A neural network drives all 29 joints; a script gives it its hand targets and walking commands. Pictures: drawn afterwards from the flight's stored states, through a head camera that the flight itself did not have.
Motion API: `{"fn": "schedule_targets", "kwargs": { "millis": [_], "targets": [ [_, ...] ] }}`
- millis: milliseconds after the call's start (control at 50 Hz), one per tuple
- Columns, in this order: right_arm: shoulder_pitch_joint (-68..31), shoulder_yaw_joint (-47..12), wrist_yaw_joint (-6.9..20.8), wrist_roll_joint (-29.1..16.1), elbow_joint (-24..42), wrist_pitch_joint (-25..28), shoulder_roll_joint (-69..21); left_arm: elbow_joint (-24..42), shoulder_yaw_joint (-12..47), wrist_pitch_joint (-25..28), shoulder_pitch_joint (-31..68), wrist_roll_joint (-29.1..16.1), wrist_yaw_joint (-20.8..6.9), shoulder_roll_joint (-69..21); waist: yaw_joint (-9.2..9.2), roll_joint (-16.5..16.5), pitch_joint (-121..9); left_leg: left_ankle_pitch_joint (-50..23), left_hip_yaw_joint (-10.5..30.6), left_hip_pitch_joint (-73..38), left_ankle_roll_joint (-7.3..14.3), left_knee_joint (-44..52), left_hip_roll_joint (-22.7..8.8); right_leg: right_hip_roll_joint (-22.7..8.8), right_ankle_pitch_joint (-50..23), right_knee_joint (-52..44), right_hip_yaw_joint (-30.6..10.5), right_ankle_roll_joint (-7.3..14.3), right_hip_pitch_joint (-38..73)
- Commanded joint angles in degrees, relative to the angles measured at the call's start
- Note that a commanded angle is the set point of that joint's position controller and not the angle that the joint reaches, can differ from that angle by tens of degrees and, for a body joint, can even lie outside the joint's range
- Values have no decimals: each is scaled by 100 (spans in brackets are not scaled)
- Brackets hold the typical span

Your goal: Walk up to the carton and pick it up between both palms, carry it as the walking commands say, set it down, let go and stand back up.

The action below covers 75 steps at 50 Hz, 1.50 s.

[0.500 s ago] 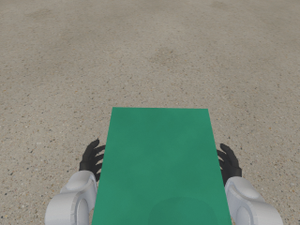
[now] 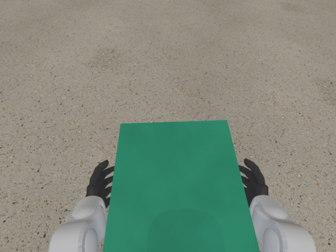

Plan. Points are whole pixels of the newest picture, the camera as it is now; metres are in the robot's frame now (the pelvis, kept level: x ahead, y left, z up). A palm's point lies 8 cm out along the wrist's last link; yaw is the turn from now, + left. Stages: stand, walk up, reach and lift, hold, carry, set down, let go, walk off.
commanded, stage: carry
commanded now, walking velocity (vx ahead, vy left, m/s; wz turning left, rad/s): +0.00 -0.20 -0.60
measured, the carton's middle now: (175, 200) +0.25 +0.00 +0.02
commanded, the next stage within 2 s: none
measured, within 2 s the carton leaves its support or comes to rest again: neither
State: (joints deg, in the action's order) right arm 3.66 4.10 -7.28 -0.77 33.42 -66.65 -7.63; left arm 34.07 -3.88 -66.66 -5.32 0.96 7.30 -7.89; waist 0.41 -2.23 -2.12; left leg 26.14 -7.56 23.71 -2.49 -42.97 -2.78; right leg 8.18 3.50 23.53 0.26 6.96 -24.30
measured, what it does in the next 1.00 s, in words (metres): steps to the right, turning right: left foot, then right foot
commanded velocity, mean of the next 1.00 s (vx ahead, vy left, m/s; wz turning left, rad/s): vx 0.00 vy -0.20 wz -0.60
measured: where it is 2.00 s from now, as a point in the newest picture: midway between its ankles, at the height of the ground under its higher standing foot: outside the picture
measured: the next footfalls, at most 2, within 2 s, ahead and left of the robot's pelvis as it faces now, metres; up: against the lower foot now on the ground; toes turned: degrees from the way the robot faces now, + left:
left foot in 0.04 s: +0.03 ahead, +0.10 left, +0.00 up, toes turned +8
right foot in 0.36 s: +0.03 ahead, -0.27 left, +0.00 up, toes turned -19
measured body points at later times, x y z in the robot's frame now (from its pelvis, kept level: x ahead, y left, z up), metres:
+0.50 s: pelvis -0.05 -0.15 -0.02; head -0.02 -0.17 +0.43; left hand +0.22 -0.07 +0.03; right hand +0.14 -0.37 +0.03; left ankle -0.04 +0.00 -0.66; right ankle -0.01 -0.26 -0.73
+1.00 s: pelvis -0.14 -0.23 +0.01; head -0.12 -0.23 +0.46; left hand +0.16 -0.23 +0.09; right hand -0.02 -0.49 +0.09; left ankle -0.04 -0.11 -0.73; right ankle -0.21 -0.39 -0.68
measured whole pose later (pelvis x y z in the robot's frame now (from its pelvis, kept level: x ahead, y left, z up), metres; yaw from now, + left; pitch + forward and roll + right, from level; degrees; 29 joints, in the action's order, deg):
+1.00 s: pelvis -0.14 -0.23 +0.01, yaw -34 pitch +3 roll -4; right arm 4.2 4.0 -7.3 0.4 35.4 -67.0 -7.7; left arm 34.1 -4.2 -69.4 -1.6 0.3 7.4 -7.4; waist -1.8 3.2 -2.5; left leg 13.0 -13.1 18.6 -4.6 -31.1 -16.6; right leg -2.5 21.4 47.2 2.3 -2.8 -27.8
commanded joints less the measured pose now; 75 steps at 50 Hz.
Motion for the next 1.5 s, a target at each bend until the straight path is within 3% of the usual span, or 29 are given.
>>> {"fn": "schedule_targets", "kwargs": {
  "millis": [0,20,40,60,100,180,300,340,360,380,480,600,700,720,740,800,860,940,980,1040,1080,1120,1160,1320,1360,1380,1400,1440,1480],
  "targets": [
    [-2061,-4099,842,-1445,594,87,-4529,1051,4083,35,2510,-1423,-765,-4350,7,-418,-1926,-547,-32,-2584,224,2495,-210,-997,-438,-929,-1084,-1020,266],
    [-1755,-3983,783,-1347,432,62,-4474,901,4134,-18,2445,-1473,-745,-4345,71,184,-1974,-508,620,-3679,543,3029,-1200,-570,324,-366,-501,-1570,-691],
    [-1681,-3811,768,-1289,375,117,-4452,1269,4459,-32,2834,-1691,-752,-4355,68,2562,-1615,-1444,3001,-3100,1352,2778,-3456,-210,2515,2437,75,-1427,-1729],
    [-2053,-3959,821,-1468,913,113,-4401,1081,4417,-11,2729,-1671,-758,-4556,4,1882,-1223,-2926,2183,-2605,1555,2662,-3613,-709,2225,3681,75,-1189,-2142],
    [-2318,-3872,847,-1348,1003,109,-4269,908,4330,-27,2879,-1595,-777,-4501,-87,467,-1111,-2936,1163,-1667,840,2452,-2641,-890,1708,4606,-135,-1023,-1560],
    [-2214,-3711,807,-1406,1142,106,-4093,1036,4358,-80,2742,-1650,-666,-4324,-17,1611,-1416,-4774,110,-2461,661,1724,-2008,-798,1623,3639,386,-953,-1525],
    [-2147,-3737,667,-1166,878,-47,-4003,758,4046,-221,2579,-1514,-668,-4145,-106,1759,-1167,-3346,-299,-1297,100,1081,-2109,-796,1611,1297,1307,-963,364],
    [-1879,-3756,628,-1058,655,-152,-3758,233,3777,-282,1893,-1373,-682,-4022,-237,382,-1341,-2363,-402,-745,-101,-376,-1676,-553,1266,127,1303,-824,1283],
    [-2458,-3854,609,-1143,832,-155,-4025,342,3731,-248,2172,-1465,-693,-4223,-242,-970,-1291,629,-479,612,-280,-1785,-1045,-1568,-336,-14,-270,-596,1858],
    [-2308,-4076,674,-1246,1063,-135,-4064,752,3920,-159,2413,-1670,-781,-4225,-102,-2482,-1574,2042,-263,2046,-440,-2620,-342,-2774,-2400,-187,-2616,380,2280],
    [-2542,-4227,899,-1614,791,159,-4923,927,4090,160,2672,-1703,-895,-5033,-143,-247,-1909,241,341,1301,-326,-2439,-732,-1882,-1816,586,-929,291,1827],
    [-2305,-4300,890,-1628,996,267,-4697,1082,4097,282,2162,-1543,-820,-4672,-232,-375,-2167,234,353,635,-75,-948,-172,-2164,-1290,-128,-2069,424,1655],
    [-1906,-4154,821,-1408,841,250,-4364,879,4062,138,2051,-1410,-822,-4297,-102,-722,-1814,-356,-281,-2014,173,1891,-29,-1061,-69,-1033,-1083,-1002,319],
    [-1823,-4118,823,-1436,674,238,-4477,966,4246,134,2373,-1510,-816,-4400,65,40,-1851,-633,217,-3199,375,2979,-734,-712,-40,-455,-692,-1376,-350],
    [-1659,-3864,865,-1336,560,290,-4604,1487,4624,108,2928,-1689,-827,-4531,58,2837,-1627,-968,2842,-2900,1233,2956,-3114,-231,2215,2186,-2,-1259,-1495],
    [-2390,-4003,864,-1428,1071,213,-4311,822,4296,75,2545,-1506,-793,-4521,-101,797,-1012,-1239,1383,-1427,854,2855,-2677,-942,1539,4555,-323,-986,-1440],
    [-2345,-4046,818,-1477,1170,170,-4280,950,4219,86,2585,-1615,-732,-4305,-47,1093,-1551,-4258,240,-2311,595,1808,-1998,-863,1567,3469,38,-985,-1309],
    [-1721,-3512,678,-1140,689,-74,-3916,734,4208,-175,2635,-1661,-663,-4174,-14,2198,-1652,-4107,-175,-2033,360,1532,-2029,-891,1762,2277,613,-996,-540],
    [-1861,-3517,641,-1096,663,-139,-3766,347,3923,-285,2273,-1449,-641,-3975,44,1875,-1332,-4311,-34,-2089,374,1482,-2257,-804,1994,1866,895,-997,-498],
    [-2329,-3773,633,-1126,609,-182,-3929,51,3673,-346,2048,-1360,-770,-4011,-234,429,-1396,-2121,-360,-780,-21,-286,-1747,-654,1322,17,1011,-827,1114],
    [-2419,-3954,668,-1263,706,-249,-3980,43,3621,-288,1967,-1397,-763,-4036,-131,-2452,-1323,2002,-373,1975,-485,-2393,-493,-2583,-2003,-329,-2380,22,2025],
    [-2398,-3939,834,-1391,379,-234,-4553,766,4097,-166,3082,-1833,-820,-4573,-30,-923,-1409,1540,388,1490,-296,-3061,-662,-2421,-1465,56,-1746,387,1252],
    [-3188,-4139,889,-1627,695,-94,-4774,597,3857,-31,2901,-1555,-849,-4712,-120,-600,-1557,509,471,1298,-309,-2855,-710,-1955,-248,148,-1223,197,1161],
    [-2547,-4335,937,-1686,710,117,-4778,828,3980,169,2392,-1483,-842,-4589,-163,-722,-1885,119,368,-566,104,319,-126,-1846,-232,-320,-1932,96,888],
    [-2265,-4049,889,-1500,602,158,-4823,1026,4295,104,2897,-1628,-855,-4665,39,-271,-2086,-490,261,-2497,314,2173,-437,-1171,-316,-103,-1091,-892,-315],
    [-1867,-3884,893,-1377,431,183,-4696,1245,4446,55,3049,-1661,-847,-4602,95,1873,-1578,-448,1874,-2749,804,2962,-2093,-481,1103,1551,-107,-1237,-1531],
    [-2109,-3795,853,-1429,459,222,-4761,1280,4626,55,3422,-1719,-802,-4708,31,2616,-1366,-1468,3110,-2190,1630,2919,-3544,-540,2466,3742,94,-1225,-2141],
    [-2152,-3941,846,-1418,1038,232,-4466,620,4330,28,2330,-1649,-861,-4756,-63,667,-1542,-3439,1736,-1933,1123,2266,-2853,-971,1895,4951,-487,-951,-1796],
    [-2266,-3899,875,-1448,1030,273,-4482,727,4328,66,2546,-1663,-833,-4658,-47,942,-1738,-4842,683,-2517,604,1848,-1908,-881,1555,4524,-254,-877,-1861]
  ]
}}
